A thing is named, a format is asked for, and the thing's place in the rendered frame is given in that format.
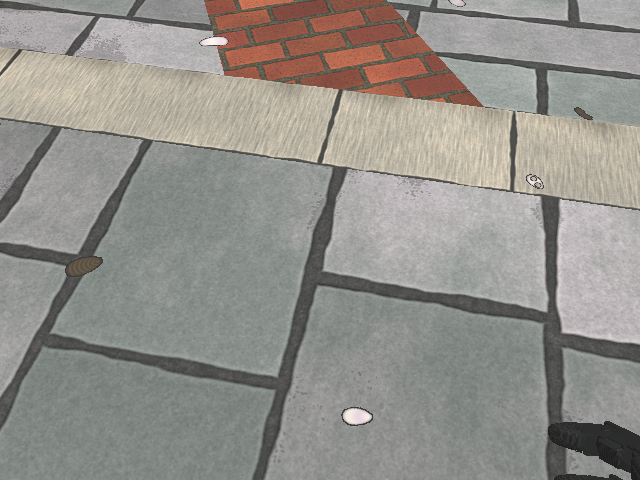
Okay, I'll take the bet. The robot right hand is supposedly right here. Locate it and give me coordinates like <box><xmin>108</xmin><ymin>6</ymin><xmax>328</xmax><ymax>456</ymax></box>
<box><xmin>548</xmin><ymin>421</ymin><xmax>640</xmax><ymax>480</ymax></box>

